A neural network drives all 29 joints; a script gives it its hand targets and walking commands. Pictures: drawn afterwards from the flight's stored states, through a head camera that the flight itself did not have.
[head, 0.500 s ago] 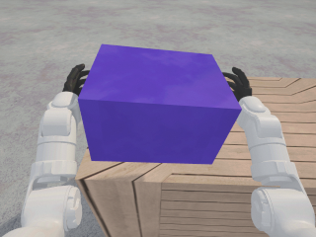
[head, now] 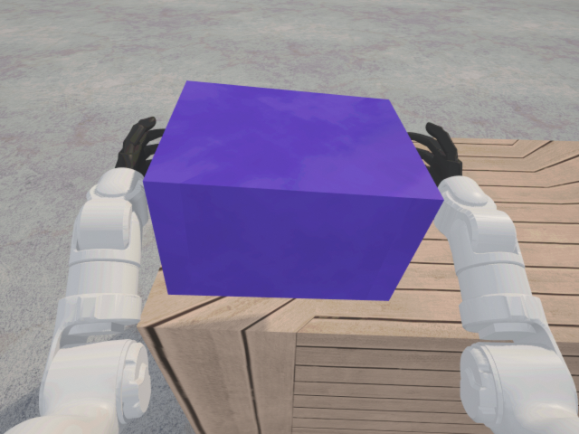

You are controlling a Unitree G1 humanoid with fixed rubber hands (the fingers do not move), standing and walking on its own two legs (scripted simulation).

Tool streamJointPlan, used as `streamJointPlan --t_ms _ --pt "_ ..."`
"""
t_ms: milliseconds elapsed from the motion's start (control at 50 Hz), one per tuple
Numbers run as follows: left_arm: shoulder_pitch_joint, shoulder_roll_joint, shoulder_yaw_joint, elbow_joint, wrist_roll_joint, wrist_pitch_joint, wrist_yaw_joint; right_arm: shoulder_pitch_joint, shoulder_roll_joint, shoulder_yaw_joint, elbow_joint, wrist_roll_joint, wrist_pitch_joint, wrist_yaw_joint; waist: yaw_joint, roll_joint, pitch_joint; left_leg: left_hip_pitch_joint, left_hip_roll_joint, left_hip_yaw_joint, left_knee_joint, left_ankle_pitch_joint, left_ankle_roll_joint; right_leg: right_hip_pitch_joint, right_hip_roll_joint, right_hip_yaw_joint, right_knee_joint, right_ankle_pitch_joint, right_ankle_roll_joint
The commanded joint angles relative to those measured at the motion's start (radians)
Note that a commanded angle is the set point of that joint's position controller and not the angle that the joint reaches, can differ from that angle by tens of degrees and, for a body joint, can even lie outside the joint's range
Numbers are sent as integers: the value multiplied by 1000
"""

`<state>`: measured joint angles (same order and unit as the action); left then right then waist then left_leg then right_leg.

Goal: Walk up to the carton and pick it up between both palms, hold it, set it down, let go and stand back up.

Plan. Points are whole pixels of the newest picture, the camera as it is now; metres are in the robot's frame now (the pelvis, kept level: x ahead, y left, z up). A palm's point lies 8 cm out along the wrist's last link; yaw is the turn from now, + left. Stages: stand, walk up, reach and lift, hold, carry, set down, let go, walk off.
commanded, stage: hold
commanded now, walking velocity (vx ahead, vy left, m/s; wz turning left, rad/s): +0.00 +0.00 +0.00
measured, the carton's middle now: (286, 189) +0.41 +0.03 +0.15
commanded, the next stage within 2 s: set down in 0.48 s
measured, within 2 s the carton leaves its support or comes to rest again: neither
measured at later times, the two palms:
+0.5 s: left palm (133, 174) +0.37 +0.23 +0.21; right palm (443, 180) +0.38 -0.18 +0.20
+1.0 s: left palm (151, 178) +0.40 +0.22 +0.18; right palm (435, 167) +0.43 -0.19 +0.19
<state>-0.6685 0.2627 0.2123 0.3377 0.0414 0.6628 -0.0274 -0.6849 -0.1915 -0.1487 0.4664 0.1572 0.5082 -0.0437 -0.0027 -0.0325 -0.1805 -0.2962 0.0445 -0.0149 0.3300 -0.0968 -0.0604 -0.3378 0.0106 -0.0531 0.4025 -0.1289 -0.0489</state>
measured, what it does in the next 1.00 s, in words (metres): stands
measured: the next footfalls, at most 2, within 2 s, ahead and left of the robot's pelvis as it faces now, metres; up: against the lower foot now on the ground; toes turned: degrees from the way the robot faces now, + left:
none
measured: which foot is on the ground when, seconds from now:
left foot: down 0.00-1.00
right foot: down 0.00-1.00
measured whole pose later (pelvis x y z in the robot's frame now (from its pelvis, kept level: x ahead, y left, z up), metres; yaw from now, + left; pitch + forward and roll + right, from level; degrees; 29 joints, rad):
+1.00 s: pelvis +0.02 -0.01 +0.00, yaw +0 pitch +5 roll +1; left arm -0.66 0.21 0.27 0.35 0.12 0.53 -0.04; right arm -0.74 -0.18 -0.18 0.58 0.14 0.25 0.01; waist 0.00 -0.04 -0.11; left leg -0.28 0.04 -0.02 0.29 -0.10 -0.06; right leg -0.34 0.01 -0.05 0.40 -0.15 -0.05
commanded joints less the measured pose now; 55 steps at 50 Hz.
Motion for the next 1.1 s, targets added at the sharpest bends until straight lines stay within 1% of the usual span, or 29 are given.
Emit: streamJointPlan --t_ms 0,60,120,180,220,280,340,380,420,460,480,520,540,560,580,600,620,640,680,720,740,760,780,800,880,920,980,1020,1080 --pt "-690 -670 -344 -324 -170 -87 -160 -795 509 383 -371 157 -63 115 -112 14 -418 7 -125 -13 -89 -44 63 569 -13 110 -125 164 79" --pt "-730 -668 -353 -300 -163 -80 -168 -809 499 340 -316 130 -68 124 -138 46 -375 14 -120 1 -85 -56 62 521 -10 102 -134 87 74" --pt "-759 -670 -375 -315 -190 -101 -162 -862 512 367 -357 139 -79 128 -135 22 -464 9 -129 0 -82 -62 68 547 -9 114 -123 123 73" --pt "-700 -672 -335 -236 -144 -74 -174 -817 481 315 -274 124 -66 127 -130 47 -345 -12 -127 7 -106 -112 64 502 -17 104 -144 47 69" --pt "-706 -673 -356 -291 -171 -90 -172 -787 507 351 -311 137 -74 125 -141 51 -412 8 -123 -2 -93 -38 58 537 -12 101 -124 160 72" --pt "-682 -636 -324 -290 -155 -86 -177 -804 520 398 -365 154 -68 115 -111 2 -392 -10 -133 8 -95 -12 66 598 -19 116 -123 232 85" --pt "-712 -662 -318 -234 -149 -87 -177 -845 494 331 -313 138 -68 118 -114 29 -380 -16 -135 7 -104 -116 78 511 -22 122 -139 53 74" --pt "-720 -671 -314 -204 -134 -83 -178 -829 485 311 -259 95 -70 124 -144 39 -351 -15 -130 2 -107 -130 71 488 -18 107 -145 6 68" --pt "-752 -675 -355 -299 -165 -102 -171 -853 518 351 -321 126 -89 129 -117 39 -433 5 -126 8 -93 -79 64 527 -11 109 -121 111 70" --pt "-746 -691 -395 -360 -188 -105 -167 -817 507 354 -365 138 -91 118 -155 55 -515 33 -129 0 -73 -8 57 567 -15 108 -110 191 81" --pt "-674 -593 -241 -319 -85 -85 -160 -840 539 402 -385 168 -86 128 53 10 -412 15 -143 28 -114 -94 98 581 -14 106 -116 134 85" --pt "-704 -578 -191 -267 -84 -94 -170 -802 567 395 -327 147 -89 136 44 -43 -329 -17 -131 27 -116 -127 117 538 -37 119 -125 31 93" --pt "-735 -592 -247 -293 -120 -88 -165 -850 533 377 -358 157 -98 134 21 -11 -375 -4 -133 25 -106 -111 109 545 -30 102 -122 61 93" --pt "-748 -600 -211 -225 -93 -105 -169 -902 525 323 -254 117 -127 158 32 27 -321 3 -125 16 -109 -153 99 476 -22 84 -126 -31 85" --pt "-766 -606 -214 -243 -92 -118 -172 -918 546 356 -284 126 -145 155 33 -27 -339 10 -116 20 -111 -149 105 465 -13 83 -132 -56 83" --pt "-733 -611 -226 -256 -90 -121 -161 -920 550 369 -299 138 -168 162 59 19 -384 24 -114 30 -100 -90 96 470 -11 80 -118 15 75" --pt "-736 -611 -239 -268 -95 -141 -150 -906 520 321 -253 119 -180 169 40 52 -407 53 -109 17 -92 -56 86 461 -14 75 -114 45 71" --pt "-792 -603 -218 -245 -97 -159 -153 -946 487 297 -251 98 -199 180 35 15 -390 42 -110 18 -98 -151 90 431 -10 62 -127 -71 77" --pt "-718 -596 -191 -150 -52 -162 -160 -927 473 259 -199 55 -233 188 43 23 -339 31 -98 25 -115 -142 81 411 -9 34 -134 -87 65" --pt "-714 -560 -152 -144 -13 -172 -151 -878 444 242 -72 39 -247 209 50 66 -310 44 -93 29 -122 -157 75 390 -12 30 -134 -116 62" --pt "-683 -530 -74 -99 22 -171 -157 -812 448 224 12 13 -242 224 75 30 -252 3 -98 41 -136 -207 91 368 -17 31 -149 -200 62" --pt "-691 -522 -96 -113 18 -170 -153 -808 429 219 11 -3 -258 231 47 26 -276 12 -94 42 -140 -213 87 384 -23 16 -141 -200 70" --pt "-674 -525 -95 -126 25 -185 -148 -823 455 243 -23 -5 -281 236 100 10 -310 -8 -91 52 -135 -172 86 427 -21 29 -137 -196 61" --pt "-643 -519 -99 -111 35 -183 -144 -792 429 242 28 -10 -286 238 71 41 -282 4 -99 46 -139 -165 85 414 -28 21 -141 -155 67" --pt "-594 -522 -136 -177 9 -197 -119 -798 442 281 -55 3 -326 235 112 1 -344 64 -88 54 -118 -70 83 433 -18 9 -130 -27 74" --pt "-515 -546 -183 -218 -5 -208 -116 -743 441 330 -98 24 -349 215 87 -24 -402 102 -88 58 -94 57 69 494 -8 8 -119 149 74" --pt "-551 -567 -238 -332 -9 -224 -93 -697 416 358 -59 61 -360 222 84 65 -471 170 -89 50 -64 187 45 512 0 1 -87 263 64" --pt "-529 -583 -254 -348 -15 -241 -83 -714 428 410 -128 82 -383 210 109 58 -519 169 -98 52 -41 238 39 583 -7 9 -79 361 62" --pt "-456 -587 -298 -404 -57 -249 -81 -704 414 442 -241 103 -409 197 81 31 -556 202 -95 36 -12 377 23 591 5 -3 -57 529 68"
